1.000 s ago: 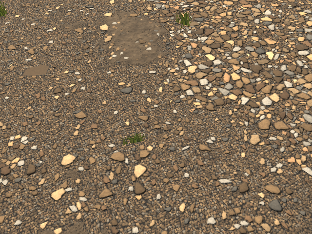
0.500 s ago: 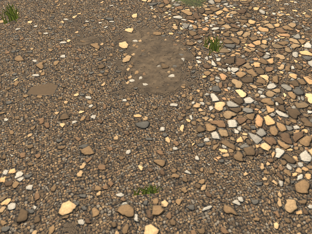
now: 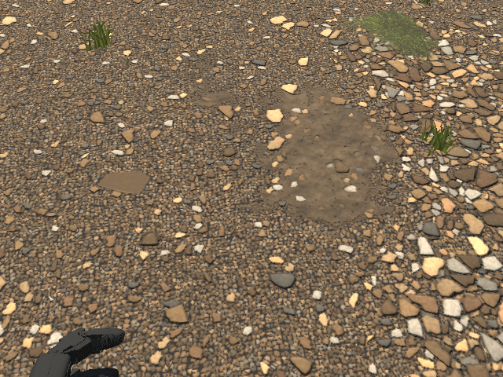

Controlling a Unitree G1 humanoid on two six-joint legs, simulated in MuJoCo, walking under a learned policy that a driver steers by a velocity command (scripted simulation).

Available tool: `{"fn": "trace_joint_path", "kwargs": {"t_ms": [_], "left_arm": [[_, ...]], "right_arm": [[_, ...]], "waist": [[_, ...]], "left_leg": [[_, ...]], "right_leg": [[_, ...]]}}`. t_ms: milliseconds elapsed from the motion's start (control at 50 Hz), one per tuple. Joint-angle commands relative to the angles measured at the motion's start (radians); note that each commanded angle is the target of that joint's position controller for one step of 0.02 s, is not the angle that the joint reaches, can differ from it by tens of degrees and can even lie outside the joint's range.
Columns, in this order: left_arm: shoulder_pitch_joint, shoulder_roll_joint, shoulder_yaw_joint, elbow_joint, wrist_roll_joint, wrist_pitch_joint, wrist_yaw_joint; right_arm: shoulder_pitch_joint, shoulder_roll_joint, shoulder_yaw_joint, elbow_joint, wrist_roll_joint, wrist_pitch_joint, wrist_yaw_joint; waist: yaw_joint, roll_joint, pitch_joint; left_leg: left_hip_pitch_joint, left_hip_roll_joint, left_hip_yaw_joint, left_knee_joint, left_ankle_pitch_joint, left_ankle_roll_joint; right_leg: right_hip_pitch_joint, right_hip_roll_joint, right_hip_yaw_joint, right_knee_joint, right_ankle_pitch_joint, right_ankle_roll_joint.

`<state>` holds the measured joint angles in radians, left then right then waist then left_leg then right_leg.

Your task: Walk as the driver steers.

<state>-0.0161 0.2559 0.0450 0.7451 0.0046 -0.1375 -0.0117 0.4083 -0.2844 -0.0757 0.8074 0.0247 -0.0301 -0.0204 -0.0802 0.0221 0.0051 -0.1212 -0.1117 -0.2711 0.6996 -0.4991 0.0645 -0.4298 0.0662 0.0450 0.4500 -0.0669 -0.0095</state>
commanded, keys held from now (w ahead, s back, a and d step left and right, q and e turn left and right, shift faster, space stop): w+q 1.00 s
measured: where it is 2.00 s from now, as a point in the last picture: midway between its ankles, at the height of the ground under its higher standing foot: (95, 242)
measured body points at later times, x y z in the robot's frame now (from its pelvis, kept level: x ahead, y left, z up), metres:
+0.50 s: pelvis +0.27 +0.05 -0.01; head +0.32 +0.07 +0.43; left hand +0.19 +0.33 -0.14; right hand +0.57 -0.10 -0.08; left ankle +0.36 +0.16 -0.73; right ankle +0.11 -0.12 -0.70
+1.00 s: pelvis +0.55 +0.11 +0.00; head +0.57 +0.12 +0.44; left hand +0.58 +0.44 -0.07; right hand +0.76 -0.10 -0.11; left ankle +0.37 +0.16 -0.68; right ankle +0.68 +0.06 -0.73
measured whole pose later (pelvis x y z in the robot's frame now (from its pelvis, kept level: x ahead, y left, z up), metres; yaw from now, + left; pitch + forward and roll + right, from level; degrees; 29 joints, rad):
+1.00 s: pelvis +0.55 +0.11 +0.00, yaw +36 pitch +2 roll -1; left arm 0.08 0.28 0.04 0.69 0.01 -0.11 -0.02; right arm 0.37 -0.32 -0.07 0.70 0.03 -0.03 -0.01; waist -0.06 0.02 0.00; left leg -0.25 -0.08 -0.20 0.93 -0.52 0.03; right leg -0.44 0.03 0.02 0.58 -0.17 -0.01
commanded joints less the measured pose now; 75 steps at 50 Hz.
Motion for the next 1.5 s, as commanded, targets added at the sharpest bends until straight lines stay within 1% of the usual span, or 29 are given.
{"fn": "trace_joint_path", "kwargs": {"t_ms": [20,80,140,380,460,480,500,520,540,560,600,660,760,840,920,940,960,980,1000,1020,1100,1200,1340,1380,1420,1440,1460,1480,1500], "left_arm": [[0.321,0.166,0.059,0.012,-0.020,0.014,0.003],[0.204,0.097,0.033,0.003,0.000,0.029,0.004],[0.205,0.103,0.035,0.029,-0.001,0.020,0.001],[0.317,0.215,0.055,0.087,-0.024,0.055,0.014],[0.309,0.268,0.068,0.073,-0.029,0.086,0.035],[0.304,0.250,0.059,0.059,-0.021,0.084,0.040],[0.395,0.107,0.013,0.004,0.024,0.062,0.024],[0.346,0.153,0.009,-0.017,0.007,0.022,0.006],[0.241,0.212,0.029,-0.048,-0.035,0.003,-0.006],[0.209,0.193,0.019,-0.064,-0.038,-0.007,-0.007],[0.222,0.195,0.027,-0.049,-0.003,0.004,0.005],[0.248,0.163,0.023,-0.047,0.010,0.036,0.006],[0.062,0.104,-0.003,-0.095,0.009,0.041,0.002],[-0.007,0.143,0.010,-0.124,-0.011,0.029,-0.010],[0.126,0.186,0.043,-0.098,-0.012,0.015,-0.008],[0.237,0.223,0.058,-0.088,0.004,0.010,-0.001],[0.349,0.305,0.077,-0.077,0.022,0.015,0.007],[0.403,0.300,0.082,-0.045,0.002,0.027,-0.005],[0.351,0.214,0.061,-0.066,-0.006,0.031,-0.005],[0.314,0.177,0.048,-0.067,-0.002,0.037,-0.003],[0.264,0.117,0.028,-0.037,0.008,0.033,-0.002],[0.295,0.173,0.042,0.009,-0.011,0.031,0.000],[0.394,0.222,0.049,0.074,-0.035,0.062,0.001],[0.392,0.238,0.053,0.085,-0.039,0.074,0.005],[0.389,0.220,0.041,0.089,-0.040,0.080,0.008],[0.378,0.164,0.016,0.058,-0.013,0.074,0.008],[0.483,0.049,-0.020,0.032,-0.010,0.056,0.004],[0.422,0.159,0.008,0.048,-0.036,0.045,0.003],[0.348,0.196,0.024,0.020,-0.055,0.040,0.001]], "right_arm": [[0.071,-0.125,-0.006,-0.091,0.018,-0.018,-0.001],[-0.104,-0.130,-0.020,-0.131,-0.008,-0.013,0.004],[-0.106,-0.065,-0.009,-0.155,0.006,-0.003,0.018],[-0.404,-0.042,0.016,-0.300,0.003,-0.019,0.077],[-0.188,-0.147,-0.038,-0.275,-0.004,-0.006,0.077],[-0.014,-0.207,-0.070,-0.232,-0.002,0.003,0.059],[0.004,-0.322,-0.088,-0.227,0.002,0.004,0.042],[0.033,-0.280,-0.071,-0.263,-0.003,-0.009,0.045],[0.006,-0.219,-0.052,-0.250,-0.014,-0.020,0.049],[-0.046,-0.192,-0.045,-0.247,-0.009,-0.027,0.048],[-0.159,-0.147,-0.027,-0.266,-0.019,-0.030,0.045],[-0.188,-0.151,-0.026,-0.260,-0.019,-0.034,0.033],[-0.130,-0.185,-0.037,-0.219,-0.008,-0.023,0.007],[-0.067,-0.186,-0.038,-0.184,0.002,-0.016,0.007],[-0.077,-0.143,-0.027,-0.179,-0.003,-0.008,0.005],[-0.072,-0.087,-0.007,-0.187,-0.008,-0.011,0.008],[0.026,-0.016,0.015,-0.207,-0.004,-0.017,0.008],[0.066,-0.076,0.011,-0.224,0.018,-0.023,0.007],[-0.005,-0.160,-0.012,-0.206,0.021,-0.017,0.004],[-0.085,-0.172,-0.017,-0.215,0.006,-0.011,0.003],[-0.121,-0.092,-0.007,-0.216,0.000,-0.009,0.015],[-0.230,-0.041,0.020,-0.240,-0.017,-0.021,0.028],[-0.415,-0.049,0.027,-0.285,-0.001,-0.042,0.059],[-0.393,-0.073,0.017,-0.284,-0.004,-0.045,0.063],[-0.183,-0.139,-0.023,-0.220,-0.016,-0.044,0.051],[-0.002,-0.215,-0.047,-0.191,-0.031,-0.039,0.036],[0.032,-0.292,-0.057,-0.184,-0.037,-0.032,0.031],[0.037,-0.196,-0.036,-0.182,-0.030,-0.034,0.032],[-0.019,-0.161,-0.021,-0.176,-0.024,-0.041,0.032]], "waist": [[0.145,-0.209,-0.261],[0.123,-0.079,-0.005],[0.097,-0.120,0.010],[0.163,-0.071,0.062],[0.003,-0.113,-0.086],[-0.086,-0.060,-0.171],[0.009,0.205,-0.264],[-0.032,0.175,-0.446],[-0.055,0.096,-0.323],[-0.017,0.037,-0.199],[0.069,-0.012,-0.089],[0.110,0.017,-0.059],[0.045,0.045,-0.010],[0.020,0.070,-0.009],[0.100,0.112,-0.038],[0.151,0.061,-0.128],[0.139,-0.175,-0.266],[0.132,-0.351,-0.285],[0.157,-0.207,-0.158],[0.160,-0.141,-0.074],[0.102,-0.147,0.005],[0.113,-0.100,0.015],[0.162,-0.113,0.053],[0.127,-0.122,0.040],[0.007,-0.091,-0.088],[-0.067,0.010,-0.235],[-0.008,0.268,-0.362],[-0.052,0.158,-0.327],[-0.036,0.132,-0.184]], "left_leg": [[-0.639,0.101,0.051,0.550,-0.061,-0.039],[-0.602,0.188,0.122,0.493,0.143,-0.051],[-0.575,0.229,0.158,0.445,0.195,-0.055],[-0.551,0.179,0.301,-0.066,0.490,-0.021],[-0.192,0.052,0.377,-0.130,0.355,0.075],[0.105,0.081,0.288,-0.169,0.404,0.121],[0.495,0.353,-0.206,-0.177,0.378,0.279],[0.598,0.473,-0.590,-0.336,0.263,0.391],[0.521,0.426,-0.435,-0.363,0.277,0.323],[0.363,0.378,-0.298,-0.372,0.339,0.283],[0.096,0.308,-0.145,-0.406,0.539,0.242],[-0.082,0.275,-0.072,-0.454,0.630,0.251],[-0.198,0.189,0.025,-0.448,0.477,0.179],[-0.143,0.220,-0.072,-0.387,0.337,0.146],[-0.102,0.206,-0.144,-0.226,0.313,0.093],[-0.168,0.153,-0.086,-0.034,0.281,0.054],[-0.433,0.023,0.062,0.301,-0.022,-0.020],[-0.656,0.050,0.104,0.523,-0.121,-0.045],[-0.705,0.103,0.084,0.604,-0.024,-0.056],[-0.693,0.130,0.117,0.604,0.056,-0.059],[-0.559,0.185,0.144,0.451,0.177,-0.057],[-0.568,0.205,0.195,0.177,0.329,-0.071],[-0.446,0.165,0.264,-0.120,0.438,-0.045],[-0.372,0.143,0.281,-0.170,0.392,-0.013],[-0.021,0.108,0.303,-0.235,0.420,0.034],[0.281,0.293,0.108,-0.197,0.449,0.094],[0.535,0.533,-0.328,-0.299,0.278,0.238],[0.471,0.518,-0.379,-0.365,0.157,0.225],[0.357,0.485,-0.227,-0.385,0.195,0.186]], "right_leg": [[0.786,-0.471,0.642,-0.115,-0.327,-0.245],[0.427,-0.345,0.319,-0.214,-0.110,-0.174],[0.341,-0.308,0.169,-0.277,0.009,-0.179],[0.497,-0.315,-0.153,-0.242,0.362,-0.124],[0.496,-0.310,-0.224,0.153,0.846,-0.074],[0.302,-0.276,-0.232,0.412,0.670,-0.039],[-0.163,-0.107,-0.216,0.786,-0.251,0.019],[-0.315,-0.018,0.018,0.967,-0.539,0.023],[-0.400,-0.083,0.068,0.961,-0.446,0.009],[-0.387,-0.123,0.054,0.869,-0.362,0.000],[-0.257,-0.175,0.046,0.720,-0.290,0.019],[-0.165,-0.173,0.020,0.611,-0.247,0.065],[-0.079,-0.109,0.000,0.243,0.081,0.093],[-0.014,-0.075,0.036,0.101,0.117,0.075],[0.166,-0.074,0.023,0.019,-0.015,0.007],[0.358,-0.175,0.107,0.020,-0.050,-0.045],[0.686,-0.407,0.446,-0.035,-0.176,-0.168],[0.745,-0.516,0.797,-0.142,-0.487,-0.250],[0.643,-0.469,0.700,-0.177,-0.585,-0.213],[0.531,-0.419,0.540,-0.176,-0.481,-0.176],[0.316,-0.297,0.244,-0.247,-0.138,-0.171],[0.337,-0.303,0.111,-0.297,0.063,-0.206],[0.394,-0.322,0.033,-0.272,0.116,-0.163],[0.431,-0.338,0.025,-0.216,0.235,-0.144],[0.351,-0.266,-0.033,0.048,0.447,-0.099],[0.145,-0.212,-0.066,0.346,0.193,-0.058],[-0.208,-0.048,-0.057,0.684,-0.469,-0.001],[-0.303,-0.080,0.069,0.805,-0.510,-0.004],[-0.356,-0.120,0.063,0.818,-0.424,-0.013]]}}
